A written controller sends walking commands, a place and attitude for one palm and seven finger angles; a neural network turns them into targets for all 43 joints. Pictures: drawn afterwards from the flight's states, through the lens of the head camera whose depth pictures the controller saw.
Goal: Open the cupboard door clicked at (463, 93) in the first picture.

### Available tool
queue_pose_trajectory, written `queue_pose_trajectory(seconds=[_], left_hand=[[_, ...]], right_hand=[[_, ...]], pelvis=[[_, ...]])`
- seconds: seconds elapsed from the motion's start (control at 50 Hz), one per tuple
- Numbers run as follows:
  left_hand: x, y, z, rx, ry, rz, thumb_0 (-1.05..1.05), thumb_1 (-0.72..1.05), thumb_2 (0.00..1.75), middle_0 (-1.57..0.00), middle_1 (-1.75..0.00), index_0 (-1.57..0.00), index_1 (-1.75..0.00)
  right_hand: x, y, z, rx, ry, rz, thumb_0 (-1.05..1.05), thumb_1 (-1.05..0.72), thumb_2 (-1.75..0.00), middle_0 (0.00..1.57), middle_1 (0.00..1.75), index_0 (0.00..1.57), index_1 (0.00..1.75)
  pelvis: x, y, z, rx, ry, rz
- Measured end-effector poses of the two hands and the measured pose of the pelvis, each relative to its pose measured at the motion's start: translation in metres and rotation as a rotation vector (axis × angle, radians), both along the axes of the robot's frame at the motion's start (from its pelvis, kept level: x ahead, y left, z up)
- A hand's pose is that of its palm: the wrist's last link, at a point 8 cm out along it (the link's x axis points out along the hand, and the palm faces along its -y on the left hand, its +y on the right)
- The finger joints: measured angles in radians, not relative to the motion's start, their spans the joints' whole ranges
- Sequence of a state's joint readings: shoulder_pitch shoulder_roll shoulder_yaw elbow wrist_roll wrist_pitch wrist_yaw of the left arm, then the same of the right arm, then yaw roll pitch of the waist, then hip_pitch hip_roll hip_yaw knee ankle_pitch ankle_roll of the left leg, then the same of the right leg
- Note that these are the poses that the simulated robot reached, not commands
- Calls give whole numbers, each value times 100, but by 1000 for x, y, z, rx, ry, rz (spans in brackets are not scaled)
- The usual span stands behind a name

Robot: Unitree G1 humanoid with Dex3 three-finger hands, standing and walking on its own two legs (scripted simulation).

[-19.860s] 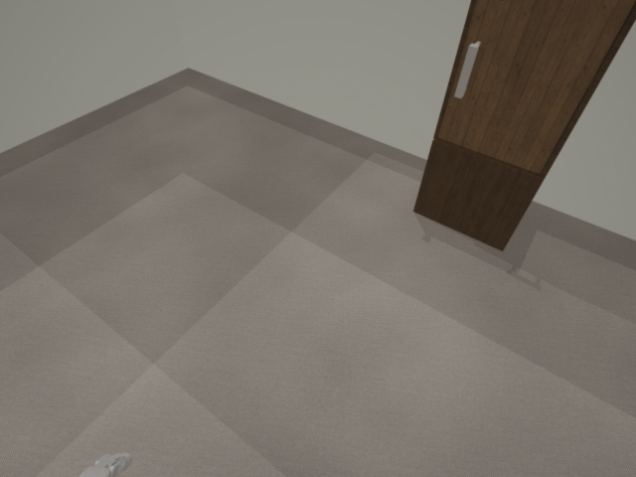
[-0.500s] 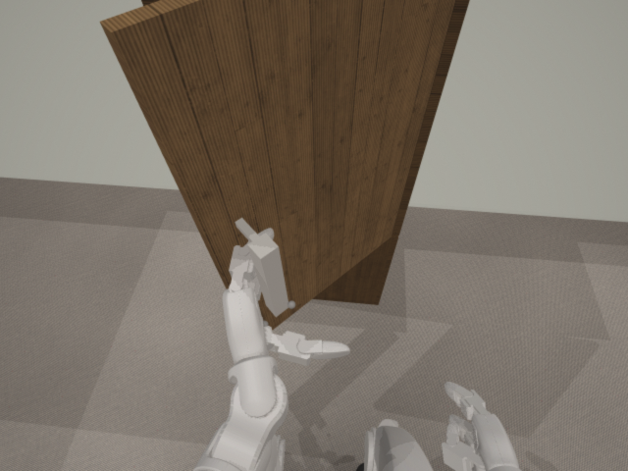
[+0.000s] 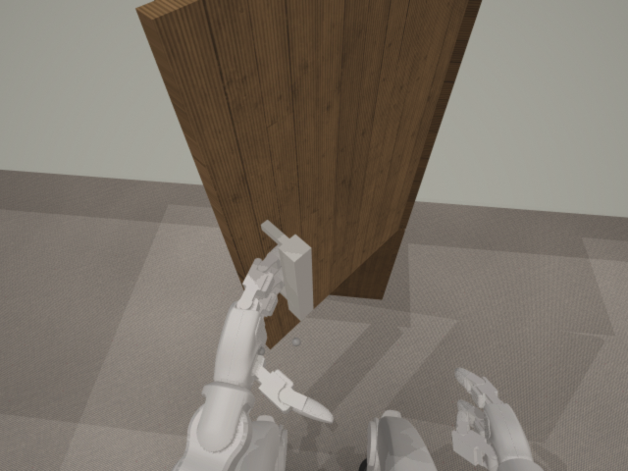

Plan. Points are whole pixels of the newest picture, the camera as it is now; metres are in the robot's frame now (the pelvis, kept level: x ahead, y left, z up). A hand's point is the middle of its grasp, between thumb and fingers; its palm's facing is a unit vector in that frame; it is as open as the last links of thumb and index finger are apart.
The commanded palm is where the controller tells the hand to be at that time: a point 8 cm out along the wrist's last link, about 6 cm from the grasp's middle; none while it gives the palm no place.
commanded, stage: slide the hand sideways off the handle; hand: left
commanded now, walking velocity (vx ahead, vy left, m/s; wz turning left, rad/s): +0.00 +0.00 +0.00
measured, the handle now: (287, 272) +0.35 +0.05 +0.05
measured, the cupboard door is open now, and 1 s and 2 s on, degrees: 51 49 49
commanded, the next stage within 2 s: draw the hand back to the body in 0.70 s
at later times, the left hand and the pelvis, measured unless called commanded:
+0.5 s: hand (246, 367) +0.23 +0.09 +0.04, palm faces -0.11 -0.99 -0.03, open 16.1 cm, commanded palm +0.20 +0.15 +0.04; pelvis +0.02 -0.01 +0.00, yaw +0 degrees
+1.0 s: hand (192, 372) +0.22 +0.13 +0.08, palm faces -0.10 -0.99 -0.07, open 16.3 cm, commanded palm +0.19 +0.19 +0.09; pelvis +0.01 +0.00 +0.00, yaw +0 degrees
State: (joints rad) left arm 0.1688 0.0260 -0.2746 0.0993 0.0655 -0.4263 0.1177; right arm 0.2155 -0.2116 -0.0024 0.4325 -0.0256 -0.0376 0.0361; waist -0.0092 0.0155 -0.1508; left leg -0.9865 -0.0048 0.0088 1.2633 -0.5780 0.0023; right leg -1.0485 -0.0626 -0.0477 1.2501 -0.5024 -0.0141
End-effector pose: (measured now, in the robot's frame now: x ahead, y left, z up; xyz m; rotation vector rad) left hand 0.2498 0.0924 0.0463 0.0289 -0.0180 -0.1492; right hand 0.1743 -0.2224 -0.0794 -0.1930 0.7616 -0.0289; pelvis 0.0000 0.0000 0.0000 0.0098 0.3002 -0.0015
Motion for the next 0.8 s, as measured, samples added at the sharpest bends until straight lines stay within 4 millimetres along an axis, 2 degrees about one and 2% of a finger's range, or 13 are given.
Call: queue_pose_trajectory(seconds=[0.2,0.38,0.56,0.66,0.8], left_hand=[[-15,23,4,-12,49,21,-1,-50,30,-18,-31,-18,-32],[-22,37,1,-2,54,24,-1,-50,30,-19,-32,-19,-32],[-39,62,2,5,87,71,-1,-50,30,-18,-31,-20,-32],[-51,76,2,10,86,93,-1,-50,30,-17,-30,-18,-31],[-54,79,-3,-4,62,29,-1,-50,30,-16,-30,-16,-30]], right_hand=[[11,5,2,16,-11,-9,2,-90,-90,20,30,20,30],[23,-5,4,-18,-31,-11,2,-90,-90,20,30,20,30],[31,-13,4,-26,-47,-36,2,-90,-90,20,30,20,30],[34,-13,3,-34,-62,-33,2,-90,-90,20,30,20,30],[35,-9,-1,-52,-90,-23,2,-90,-90,20,30,20,30]], pelvis=[[7,-2,3,-5,2,0],[14,-7,-2,-9,19,4],[19,-10,-4,-13,25,5],[18,-10,-7,-18,27,10],[11,-6,-16,-30,31,15]])
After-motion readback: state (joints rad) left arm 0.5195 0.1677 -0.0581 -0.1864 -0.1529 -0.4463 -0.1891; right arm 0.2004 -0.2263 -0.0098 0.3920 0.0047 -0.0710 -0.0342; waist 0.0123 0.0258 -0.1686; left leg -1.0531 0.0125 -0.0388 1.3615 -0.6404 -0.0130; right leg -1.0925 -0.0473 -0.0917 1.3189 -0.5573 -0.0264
